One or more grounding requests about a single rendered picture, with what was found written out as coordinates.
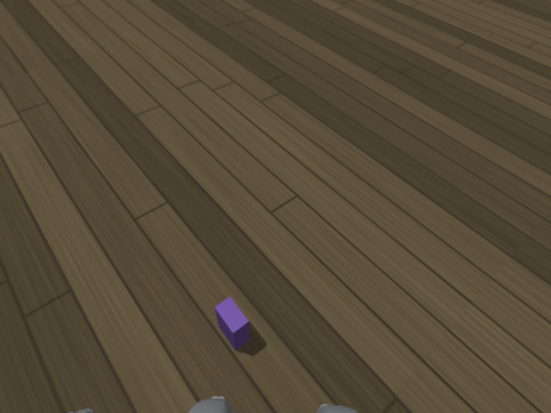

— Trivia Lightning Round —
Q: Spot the carton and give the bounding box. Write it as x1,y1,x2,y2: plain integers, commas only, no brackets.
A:
214,297,250,351

